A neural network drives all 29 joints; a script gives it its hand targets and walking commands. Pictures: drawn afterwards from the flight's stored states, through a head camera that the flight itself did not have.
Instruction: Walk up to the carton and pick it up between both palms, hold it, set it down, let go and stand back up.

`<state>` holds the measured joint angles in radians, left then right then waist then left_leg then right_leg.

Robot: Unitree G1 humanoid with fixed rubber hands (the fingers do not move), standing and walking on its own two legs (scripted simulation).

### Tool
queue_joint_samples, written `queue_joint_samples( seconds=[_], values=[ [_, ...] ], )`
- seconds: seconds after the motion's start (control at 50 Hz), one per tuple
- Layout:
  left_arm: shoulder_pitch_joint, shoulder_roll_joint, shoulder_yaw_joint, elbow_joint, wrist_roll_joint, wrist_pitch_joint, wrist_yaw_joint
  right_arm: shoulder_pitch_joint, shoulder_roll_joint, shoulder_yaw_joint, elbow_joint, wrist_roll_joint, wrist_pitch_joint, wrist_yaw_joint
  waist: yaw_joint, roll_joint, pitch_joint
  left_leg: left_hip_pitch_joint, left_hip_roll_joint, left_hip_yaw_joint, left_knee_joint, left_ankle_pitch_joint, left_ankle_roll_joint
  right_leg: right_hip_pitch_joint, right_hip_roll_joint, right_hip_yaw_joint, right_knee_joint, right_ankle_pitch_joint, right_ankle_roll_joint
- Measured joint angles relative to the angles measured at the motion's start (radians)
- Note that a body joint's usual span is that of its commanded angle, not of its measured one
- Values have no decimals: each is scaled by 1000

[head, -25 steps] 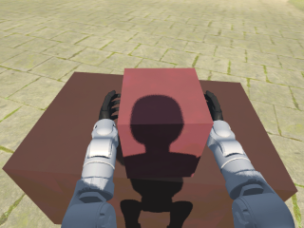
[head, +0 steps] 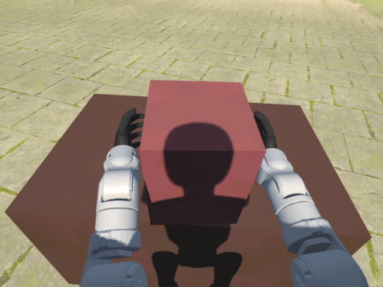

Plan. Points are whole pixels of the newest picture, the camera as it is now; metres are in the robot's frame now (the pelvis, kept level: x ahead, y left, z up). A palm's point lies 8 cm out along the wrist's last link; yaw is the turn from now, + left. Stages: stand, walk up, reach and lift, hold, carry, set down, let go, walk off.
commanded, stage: reach and lift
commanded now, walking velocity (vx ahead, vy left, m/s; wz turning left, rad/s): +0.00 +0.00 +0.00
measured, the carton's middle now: (195, 154) +0.39 -0.01 +0.11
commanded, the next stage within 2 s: hold in 0.86 s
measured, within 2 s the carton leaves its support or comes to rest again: neither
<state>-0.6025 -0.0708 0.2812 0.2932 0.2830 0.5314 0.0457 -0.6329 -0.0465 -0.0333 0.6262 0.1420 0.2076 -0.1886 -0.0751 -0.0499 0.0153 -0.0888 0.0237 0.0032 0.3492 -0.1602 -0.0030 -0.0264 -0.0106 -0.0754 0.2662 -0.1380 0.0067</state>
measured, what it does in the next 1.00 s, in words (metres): stands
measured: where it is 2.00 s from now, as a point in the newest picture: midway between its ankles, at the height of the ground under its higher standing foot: outside the picture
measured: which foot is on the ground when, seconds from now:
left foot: down 0.00-1.00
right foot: down 0.00-1.00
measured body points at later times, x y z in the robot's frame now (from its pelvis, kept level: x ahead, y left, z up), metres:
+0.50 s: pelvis +0.01 +0.00 +0.00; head -0.03 +0.03 +0.45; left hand +0.39 +0.14 +0.17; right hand +0.38 -0.16 +0.16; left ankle +0.03 +0.12 -0.75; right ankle +0.01 -0.12 -0.75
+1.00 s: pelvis +0.00 +0.00 +0.00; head -0.04 +0.03 +0.45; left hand +0.38 +0.14 +0.19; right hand +0.38 -0.15 +0.18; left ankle +0.03 +0.12 -0.75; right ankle +0.01 -0.12 -0.75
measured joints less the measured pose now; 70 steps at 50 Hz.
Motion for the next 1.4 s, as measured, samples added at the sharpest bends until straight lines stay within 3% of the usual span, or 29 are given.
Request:
queue_joint_samples(
  seconds=[0.9,1.06,1.4],
  values=[
    [-26,2,7,-88,28,99,-23,-29,-12,20,-47,41,60,-17,-17,-1,17,39,-2,-12,7,-15,-1,45,4,5,-5,-10,0],
    [-1,1,-1,-177,24,153,-31,-29,-40,83,-98,96,89,-42,0,3,15,56,3,-7,14,-22,-2,62,10,13,-4,-10,-1],
    [-47,8,27,-155,54,184,-62,-59,0,19,-81,50,121,-30,-4,-2,20,51,-4,-20,5,-6,-2,57,5,4,-1,-6,-2]
  ],
)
